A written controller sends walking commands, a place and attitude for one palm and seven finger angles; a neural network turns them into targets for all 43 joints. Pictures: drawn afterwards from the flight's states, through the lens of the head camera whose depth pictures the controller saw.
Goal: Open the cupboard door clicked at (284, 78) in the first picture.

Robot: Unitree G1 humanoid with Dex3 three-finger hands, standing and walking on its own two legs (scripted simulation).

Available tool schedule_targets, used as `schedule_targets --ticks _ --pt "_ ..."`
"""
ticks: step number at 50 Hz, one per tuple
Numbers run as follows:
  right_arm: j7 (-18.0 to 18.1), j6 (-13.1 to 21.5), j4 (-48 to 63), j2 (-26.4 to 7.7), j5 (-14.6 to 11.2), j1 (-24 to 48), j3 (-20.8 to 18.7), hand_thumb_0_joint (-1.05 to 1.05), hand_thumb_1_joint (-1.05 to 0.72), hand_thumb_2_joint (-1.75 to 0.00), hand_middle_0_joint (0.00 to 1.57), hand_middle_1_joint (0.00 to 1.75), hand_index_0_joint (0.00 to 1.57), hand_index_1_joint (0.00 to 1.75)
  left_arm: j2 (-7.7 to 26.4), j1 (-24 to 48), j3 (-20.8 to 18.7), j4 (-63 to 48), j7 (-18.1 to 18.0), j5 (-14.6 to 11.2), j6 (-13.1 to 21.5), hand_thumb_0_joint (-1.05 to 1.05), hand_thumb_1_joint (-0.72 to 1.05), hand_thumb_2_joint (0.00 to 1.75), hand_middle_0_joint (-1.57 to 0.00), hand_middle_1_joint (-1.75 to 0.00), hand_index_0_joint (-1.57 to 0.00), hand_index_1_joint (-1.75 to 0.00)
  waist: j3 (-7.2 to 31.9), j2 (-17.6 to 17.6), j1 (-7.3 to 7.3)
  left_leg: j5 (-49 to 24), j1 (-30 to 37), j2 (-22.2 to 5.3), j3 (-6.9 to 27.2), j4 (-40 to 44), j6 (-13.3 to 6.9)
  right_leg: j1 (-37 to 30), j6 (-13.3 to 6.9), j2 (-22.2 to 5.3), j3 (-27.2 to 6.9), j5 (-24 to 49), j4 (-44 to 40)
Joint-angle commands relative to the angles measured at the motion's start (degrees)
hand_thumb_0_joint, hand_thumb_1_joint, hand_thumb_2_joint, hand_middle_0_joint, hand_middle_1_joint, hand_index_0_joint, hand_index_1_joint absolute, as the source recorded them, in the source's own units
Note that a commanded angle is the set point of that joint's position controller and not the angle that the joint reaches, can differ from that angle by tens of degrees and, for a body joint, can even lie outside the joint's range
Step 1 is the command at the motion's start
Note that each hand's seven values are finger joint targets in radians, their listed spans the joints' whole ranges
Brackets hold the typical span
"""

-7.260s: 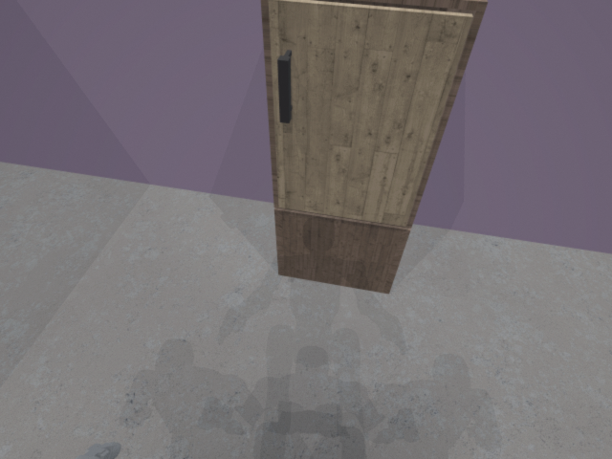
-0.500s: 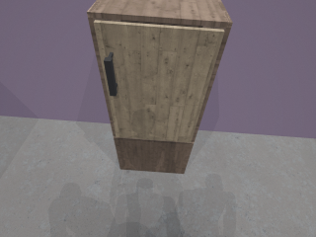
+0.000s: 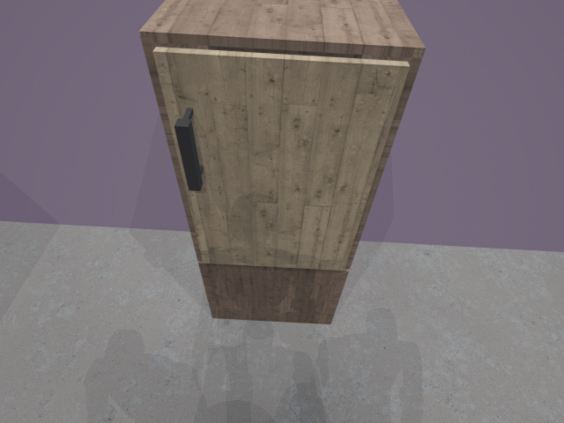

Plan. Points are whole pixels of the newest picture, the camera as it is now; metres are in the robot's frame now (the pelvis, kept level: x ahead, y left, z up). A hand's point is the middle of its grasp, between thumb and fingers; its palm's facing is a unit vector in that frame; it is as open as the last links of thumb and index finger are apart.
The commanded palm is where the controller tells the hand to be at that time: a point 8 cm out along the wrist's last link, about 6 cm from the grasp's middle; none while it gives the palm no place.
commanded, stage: come to a stop and stand still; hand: left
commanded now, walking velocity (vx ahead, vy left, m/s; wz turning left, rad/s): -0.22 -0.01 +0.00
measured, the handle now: (192, 150) +0.55 +0.21 +0.07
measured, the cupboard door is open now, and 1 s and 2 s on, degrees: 0 0 0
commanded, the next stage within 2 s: look again from close up in 1.08 s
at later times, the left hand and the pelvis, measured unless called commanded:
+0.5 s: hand out of the picture +0.06 +0.18 -0.17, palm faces +0.03 -0.97 -0.25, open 7.4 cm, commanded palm none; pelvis +0.00 -0.01 +0.00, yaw +0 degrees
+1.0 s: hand out of the picture +0.01 +0.15 -0.16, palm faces +0.01 -0.97 -0.23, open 7.4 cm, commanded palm none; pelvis +0.00 -0.03 +0.01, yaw +0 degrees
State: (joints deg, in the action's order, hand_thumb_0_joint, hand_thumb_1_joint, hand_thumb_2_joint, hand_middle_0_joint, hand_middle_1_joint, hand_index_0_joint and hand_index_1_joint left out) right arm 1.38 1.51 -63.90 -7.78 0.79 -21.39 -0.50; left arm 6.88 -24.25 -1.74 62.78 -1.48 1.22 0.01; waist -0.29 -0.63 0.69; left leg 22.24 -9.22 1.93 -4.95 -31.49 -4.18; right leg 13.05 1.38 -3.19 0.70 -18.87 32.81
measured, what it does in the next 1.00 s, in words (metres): stands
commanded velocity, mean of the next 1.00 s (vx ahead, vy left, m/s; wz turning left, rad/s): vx -0.04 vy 0.00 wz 0.00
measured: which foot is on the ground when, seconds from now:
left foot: down 0.00-1.00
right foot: down 0.00-1.00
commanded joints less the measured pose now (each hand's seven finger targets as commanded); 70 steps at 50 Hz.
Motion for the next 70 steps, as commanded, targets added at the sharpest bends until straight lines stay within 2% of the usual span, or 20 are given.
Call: schedule_targets --ticks 1,3,6,9,12,13,16,17,18,19,20,21,22,23,25,27,31,36,45,70 --pt "2.1 0.9 0.6 -6.0 -0.7 -4.5 -0.7 0.0 -0.9 -0.9 0.2 0.3 0.2 0.3 2.5 -3.7 0.3 -1.0 -1.4 -0.4 1.4 0.0 0.9 0.9 -0.2 -0.3 -0.2 -0.3 -2.5 2.7 -0.18 -55.4 4.3 -10.1 6.8 3.5 0.3 -1.6 -2.2 -1.4 0.0 22.8 -3.1" --pt "2.5 0.4 1.1 -6.0 -1.0 -3.6 -1.0 0.0 -0.9 -0.9 0.2 0.3 0.2 0.3 4.9 -4.3 -0.1 -0.6 -2.2 -0.8 1.3 0.0 0.9 0.9 -0.2 -0.3 -0.2 -0.3 -2.3 -0.1 -0.41 -56.5 2.7 -8.3 5.2 3.0 3.1 -5.6 -2.1 -3.6 -1.2 40.9 -2.6" --pt "2.4 -0.6 2.0 -5.9 -0.8 -3.3 -2.2 0.0 -0.9 -0.9 0.2 0.3 0.2 0.3 6.1 -2.0 -0.9 -2.4 -2.6 -0.7 0.4 0.0 0.9 0.9 -0.2 -0.3 -0.2 -0.3 -0.4 0.5 -0.87 -53.5 3.6 -8.3 4.0 2.7 3.4 -4.9 -2.1 -4.5 -1.2 43.1 0.5" --pt "2.1 -1.2 2.8 -6.5 -0.4 -2.2 -3.4 0.0 -0.9 -0.9 0.2 0.3 0.2 0.3 5.9 1.7 -1.5 -4.7 -2.4 -0.3 -0.1 0.0 0.9 0.9 -0.2 -0.3 -0.2 -0.3 -0.4 2.0 -1.36 -54.2 6.7 -10.0 4.6 2.9 1.9 0.3 -1.5 -2.8 0.1 30.6 2.4" --pt "1.8 -1.3 3.2 -7.0 0.0 -1.5 -3.8 0.0 -0.9 -0.9 0.2 0.3 0.2 0.3 4.5 6.1 -1.5 -6.9 -1.9 -0.2 -0.8 0.0 0.9 0.9 -0.2 -0.3 -0.2 -0.3 -3.5 6.0 -1.77 -60.4 9.5 -14.4 8.6 6.0 -2.2 6.8 -0.9 0.6 1.8 1.9 4.1" --pt "1.9 -1.3 3.4 -7.4 0.1 -1.2 -3.8 0.0 -0.9 -0.9 0.2 0.3 0.2 0.3 4.4 7.0 -1.6 -7.6 -1.8 -0.2 -0.9 0.0 0.9 0.9 -0.2 -0.3 -0.2 -0.3 -3.8 6.3 -1.78 -61.9 9.8 -15.4 9.6 6.4 -3.3 7.3 -0.9 0.9 1.8 -2.3 4.0" --pt "2.0 -1.2 4.1 -7.8 0.1 1.4 -3.3 0.0 -0.9 -0.9 0.2 0.3 0.2 0.3 4.5 4.7 -1.5 -7.7 -1.5 -0.2 -0.8 0.0 0.9 0.9 -0.2 -0.3 -0.2 -0.3 -1.1 6.4 0.33 -61.8 9.0 -14.0 8.8 3.7 -2.0 2.4 -1.7 0.7 2.3 5.1 -2.1" --pt "1.9 -1.0 4.1 -7.3 -0.2 1.7 -3.2 0.0 -0.9 -0.9 0.2 0.3 0.2 0.3 5.9 3.5 -1.6 -6.9 -1.7 -0.1 -0.5 0.0 0.9 0.9 -0.2 -0.3 -0.2 -0.3 1.2 7.1 0.72 -58.7 6.7 -12.3 7.9 1.3 -0.2 -2.6 -2.0 -0.7 0.8 16.6 -4.8" --pt "0.9 -0.1 9.8 -10.5 -2.3 6.6 -3.5 0.0 -0.9 -0.9 0.2 0.3 0.2 0.3 11.0 -0.7 -1.5 -4.8 -3.0 -0.2 0.8 0.0 0.9 0.9 -0.2 -0.3 -0.2 -0.3 4.9 -1.9 1.98 -54.6 1.2 -11.1 5.2 -10.4 2.5 -6.0 -2.2 -4.1 -0.7 36.1 -8.5" --pt "0.0 -0.2 11.9 -7.4 -1.1 5.5 -3.2 0.0 -0.9 -0.9 0.2 0.3 0.2 0.3 11.1 2.0 -1.5 -7.3 -2.9 -0.5 1.2 0.0 0.9 0.9 -0.2 -0.3 -0.2 -0.3 3.4 -12.4 0.35 -20.2 -7.3 -5.4 4.3 -10.1 3.1 -9.5 -5.8 -8.0 -4.8 45.9 -5.1" --pt "-0.1 -0.8 12.0 -5.9 -0.8 5.5 -2.6 0.0 -0.9 -0.9 0.2 0.3 0.2 0.3 10.3 5.2 -0.7 -7.7 -2.8 -0.5 1.8 0.0 0.9 0.9 -0.2 -0.3 -0.2 -0.3 4.8 -14.1 -0.95 1.0 -8.6 -4.8 4.4 -6.5 3.0 -8.7 -8.1 -11.3 -6.6 46.1 -5.0" --pt "-0.3 -0.9 11.7 -4.8 -1.0 3.5 -2.3 0.0 -0.9 -0.9 0.2 0.3 0.2 0.3 10.6 8.2 -0.4 -9.5 -2.4 0.0 1.5 0.0 0.9 0.9 -0.2 -0.3 -0.2 -0.3 5.2 -6.7 -2.63 0.0 -5.5 -4.1 3.4 0.3 3.2 -6.5 -8.2 -10.6 -5.0 37.8 -3.2" --pt "-0.7 -0.6 10.2 -4.7 -0.3 2.0 -2.2 0.0 -0.9 -0.9 0.2 0.3 0.2 0.3 10.7 10.0 -0.4 -10.0 -2.1 -0.4 1.5 0.0 0.9 0.9 -0.2 -0.3 -0.2 -0.3 3.9 4.3 -2.86 -11.7 -1.8 -4.6 3.8 5.9 3.0 -3.6 -6.5 -7.4 -3.1 30.2 0.4" --pt "-0.5 0.0 10.1 -7.0 0.4 2.0 -2.2 0.0 -0.9 -0.9 0.2 0.3 0.2 0.3 10.1 9.2 -0.2 -10.2 -1.8 -1.0 1.4 0.0 0.9 0.9 -0.2 -0.3 -0.2 -0.3 3.1 12.3 -1.54 -25.4 -2.0 -8.7 7.9 6.3 1.6 -1.6 -4.3 -3.7 -1.6 20.0 0.3" --pt "0.1 0.0 10.7 -8.4 0.2 3.8 -1.9 0.0 -0.9 -0.9 0.2 0.3 0.2 0.3 9.5 9.3 0.2 -9.2 -1.6 -0.7 1.0 0.0 0.9 0.9 -0.2 -0.3 -0.2 -0.3 0.7 10.6 -0.71 -35.5 -1.9 -10.8 9.4 6.6 0.5 -2.0 -3.3 -0.8 0.8 11.6 -0.7" --pt "0.3 0.1 10.9 -8.7 0.1 4.8 -1.7 0.0 -0.9 -0.9 0.2 0.3 0.2 0.3 9.4 9.9 0.4 -8.4 -1.2 -0.5 0.9 0.0 0.9 0.9 -0.2 -0.3 -0.2 -0.3 -2.2 3.3 -0.49 -30.6 -3.0 -10.1 8.8 7.6 0.5 -1.8 -3.3 -0.8 0.3 11.7 -2.8" --pt "0.0 -0.2 10.1 -8.9 0.0 5.8 -0.9 0.0 -0.9 -0.9 0.2 0.3 0.2 0.3 9.7 10.4 1.0 -7.6 -0.7 -0.5 0.8 0.0 0.9 0.9 -0.2 -0.3 -0.2 -0.3 -4.4 -0.5 -0.94 -11.8 -3.8 -8.1 7.6 10.9 1.5 0.0 -3.4 -2.5 -3.0 8.9 -7.9" --pt "-0.2 0.1 8.4 -9.0 0.1 5.5 -0.5 0.0 -0.9 -0.9 0.2 0.3 0.2 0.3 10.3 10.0 1.0 -6.8 -0.3 -0.4 1.2 0.0 0.9 0.9 -0.2 -0.3 -0.2 -0.3 -3.5 -0.5 -1.06 -7.6 -2.7 -7.2 7.0 12.3 1.7 0.3 -3.6 -3.0 -4.5 5.1 -10.6" --pt "0.0 0.4 4.5 -8.7 -0.1 4.3 0.1 0.0 -0.9 -0.9 0.2 0.3 0.2 0.3 10.4 8.6 1.1 -4.1 -0.2 -0.6 1.8 0.0 0.9 0.9 -0.2 -0.3 -0.2 -0.3 -1.4 -0.4 -0.88 -12.4 -1.0 -7.5 6.3 11.5 2.0 -2.6 -3.9 -3.8 -3.9 12.9 -10.2" --pt "0.7 0.5 -0.2 -6.4 -0.1 2.2 0.0 0.0 -0.9 -0.9 0.2 0.3 0.2 0.3 9.4 7.5 0.7 -1.0 -0.6 -0.5 1.9 0.0 0.9 0.9 -0.2 -0.3 -0.2 -0.3 -1.4 -0.2 -0.53 -17.5 -0.3 -8.1 5.4 9.9 2.7 -4.6 -4.4 -4.0 -3.0 20.9 -8.6"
